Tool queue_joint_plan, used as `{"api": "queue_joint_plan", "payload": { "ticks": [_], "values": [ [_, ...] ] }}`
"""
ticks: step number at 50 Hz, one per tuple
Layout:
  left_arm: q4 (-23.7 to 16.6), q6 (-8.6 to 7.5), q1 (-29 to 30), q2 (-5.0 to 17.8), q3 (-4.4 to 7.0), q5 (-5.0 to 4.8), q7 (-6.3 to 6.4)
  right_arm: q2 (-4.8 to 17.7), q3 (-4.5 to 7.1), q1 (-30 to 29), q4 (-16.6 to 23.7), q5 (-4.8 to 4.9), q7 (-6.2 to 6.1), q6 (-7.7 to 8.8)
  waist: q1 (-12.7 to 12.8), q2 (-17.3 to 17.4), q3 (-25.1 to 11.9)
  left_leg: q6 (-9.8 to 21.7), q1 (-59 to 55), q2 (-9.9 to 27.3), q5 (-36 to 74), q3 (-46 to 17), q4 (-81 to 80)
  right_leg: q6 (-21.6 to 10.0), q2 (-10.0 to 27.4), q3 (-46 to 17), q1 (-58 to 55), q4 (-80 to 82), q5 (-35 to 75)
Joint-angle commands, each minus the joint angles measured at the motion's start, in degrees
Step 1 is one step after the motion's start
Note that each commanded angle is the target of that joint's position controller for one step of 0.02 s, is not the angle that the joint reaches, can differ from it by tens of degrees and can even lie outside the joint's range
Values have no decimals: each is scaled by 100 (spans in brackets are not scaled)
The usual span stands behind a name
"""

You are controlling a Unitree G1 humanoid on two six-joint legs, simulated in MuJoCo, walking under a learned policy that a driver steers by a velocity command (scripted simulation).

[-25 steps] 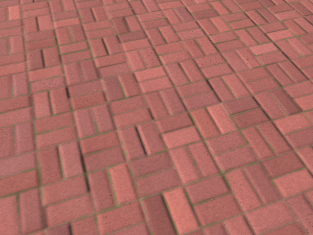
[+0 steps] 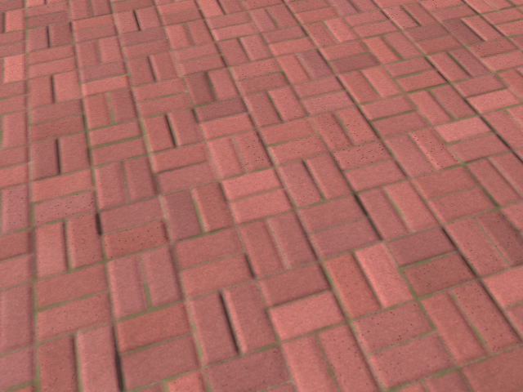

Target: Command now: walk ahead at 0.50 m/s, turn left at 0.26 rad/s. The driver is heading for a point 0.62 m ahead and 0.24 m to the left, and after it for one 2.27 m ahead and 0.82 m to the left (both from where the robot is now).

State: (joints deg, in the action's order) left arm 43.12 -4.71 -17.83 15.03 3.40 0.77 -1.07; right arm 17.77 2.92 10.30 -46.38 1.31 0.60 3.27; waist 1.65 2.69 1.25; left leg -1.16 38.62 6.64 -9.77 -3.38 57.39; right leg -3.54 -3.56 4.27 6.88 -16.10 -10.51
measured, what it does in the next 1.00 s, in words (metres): walks ahead, turning left: left foot, then right foot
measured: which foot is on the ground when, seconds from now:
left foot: up 0.00-0.24, down 0.26-0.74, up 0.76-1.00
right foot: down 0.00-0.28, up 0.30-0.72, down 0.74-1.00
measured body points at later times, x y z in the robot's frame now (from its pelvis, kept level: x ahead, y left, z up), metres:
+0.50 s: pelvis +0.28 +0.08 +0.00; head +0.32 +0.10 +0.45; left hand +0.38 +0.39 -0.10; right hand +0.44 -0.16 -0.11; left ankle +0.28 +0.15 -0.75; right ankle +0.39 -0.08 -0.67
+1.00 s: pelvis +0.53 +0.10 +0.00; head +0.57 +0.12 +0.44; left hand +0.47 +0.40 -0.11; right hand +0.82 -0.05 -0.10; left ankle +0.50 +0.25 -0.68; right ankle +0.60 +0.02 -0.75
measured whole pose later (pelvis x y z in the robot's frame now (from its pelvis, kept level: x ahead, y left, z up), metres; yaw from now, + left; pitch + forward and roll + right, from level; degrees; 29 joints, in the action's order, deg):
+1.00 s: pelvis +0.53 +0.10 +0.00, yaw +35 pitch +2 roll -1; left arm 43.6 -3.3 -10.7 15.3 3.3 0.8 0.5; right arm 18.9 4.9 11.1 -35.8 1.0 -1.0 -2.1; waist 1.3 2.4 4.3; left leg -3.7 35.5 2.4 -18.9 -2.0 58.1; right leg -1.9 0.3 6.0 13.5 -21.9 -10.0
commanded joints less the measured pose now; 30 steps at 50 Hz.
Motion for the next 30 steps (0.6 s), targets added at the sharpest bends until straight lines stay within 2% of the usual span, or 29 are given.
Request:
{"api": "queue_joint_plan", "payload": {
  "ticks": [1, 5, 7, 9, 11, 12, 13, 14, 15, 16, 17, 18, 19, 20, 23, 25, 27, 30],
  "values": [
    [-312, -163, 376, 804, 202, 12, 71, 231, 47, -19, 267, -16, 36, 20, -110, -543, 89, -12, -28, 40, 1139, -192, -856, -824, 1531, -418, 163, 948, 1426],
    [-72, -129, 97, 945, 242, -48, 124, 92, -29, -721, 531, -25, 160, 58, 199, -461, 320, 120, -121, -96, 1728, 143, -1892, -656, 1640, 27, -238, 995, 1418],
    [58, -52, -47, 990, 271, -98, 137, 114, -30, -944, 686, -23, 227, 56, 270, -441, 385, 242, 86, -137, 1458, 213, -2154, -590, 1786, 126, -764, 802, 1625],
    [128, 52, -60, 1071, 306, -145, 169, 178, -5, -1036, 839, -32, 299, 52, 222, -510, 365, 400, 145, -244, 892, 390, -2287, -487, 1918, 218, -1214, 433, 2365],
    [106, 154, 54, 1236, 352, -154, 236, 357, 90, -738, 892, -39, 333, 21, -23, -733, 18, 615, -464, -594, 233, 760, -2251, -324, 1911, 396, -1427, -373, 4332],
    [86, 215, 122, 1286, 361, -149, 275, 535, 198, -187, 800, -36, 323, -2, -345, -790, -331, 759, -1200, -827, 61, 908, -2282, -214, 1831, 504, -1343, -1197, 5089],
    [51, 247, 166, 1222, 322, -153, 315, 840, 377, 705, 588, -19, 261, -18, -821, -636, -802, 978, -2533, -1046, 336, 870, -2580, -16, 1581, 672, -795, -2447, 4973],
    [-83, 188, -34, 924, 191, -3, 334, 1400, 549, 1497, 477, 2, 133, -77, -1016, 273, -1427, 1404, -4290, -37, 643, -746, -2617, 245, 1240, 718, 686, -4340, 2726],
    [-318, 3, -446, 290, -21, 37, 218, 1644, 554, 1214, 630, 46, 141, -36, -422, 1440, -2091, 2633, -6017, 1222, -484, -4112, -3530, 606, -112, -136, 3075, -6323, -2138],
    [-331, -222, 102, 848, 78, -152, 104, 1170, 423, 1315, 689, 10, 158, -8, -860, 629, -2244, 2400, -6130, 1180, -940, -4193, -3973, 420, 219, -1162, 3676, -6567, -2095],
    [-502, -327, 576, 954, 92, -321, 55, 909, 362, 1160, 691, -27, 136, 29, -865, 335, -1487, 2144, -5532, 986, -727, -3325, -3991, 290, 456, -1068, 3926, -6340, -1668],
    [-529, -372, 709, 852, 65, -244, 85, 828, 332, 824, 732, -30, 133, 55, -588, -273, -893, 1963, -4612, 746, -107, -2695, -4024, 265, 714, -1010, 3774, -5747, -1268],
    [-503, -349, 766, 920, 115, -82, 132, 621, 276, 509, 803, -40, 107, 63, -405, -311, -648, 1863, -3957, 562, 492, -2248, -4093, 309, 885, -984, 3427, -5217, -1055],
    [-501, -286, 670, 919, 138, -38, 129, 571, 241, 346, 905, -108, 76, 57, -231, -148, -515, 1867, -3464, 434, 905, -2051, -4220, 362, 950, -994, 3072, -5041, -917],
    [-515, -114, 555, 731, 105, 14, 143, 677, 280, 302, 950, -89, -1, 67, -74, -80, -355, 1918, -2730, 259, 1582, -1591, -4434, 627, 933, -824, 2803, -4295, -663],
    [-630, -77, 942, 587, 42, 29, 156, 820, 326, 400, 911, -55, -74, 52, -176, -50, -209, 1780, -2429, 56, 1563, -1270, -4472, 772, 834, -730, 2753, -3463, 28],
    [-716, -98, 1374, 473, -11, 15, 133, 847, 340, 518, 868, -18, -120, 13, -357, 74, -160, 1544, -2243, -199, 1170, -1045, -4399, 818, 649, -696, 2446, -2514, 904],
    [-834, -157, 1871, 517, -11, -82, 66, 868, 353, 833, 760, 6, -147, -52, -585, 192, -156, 1385, -2293, -174, 638, -1262, -4243, 815, 396, -708, 2061, -1699, 1531]
  ]
}}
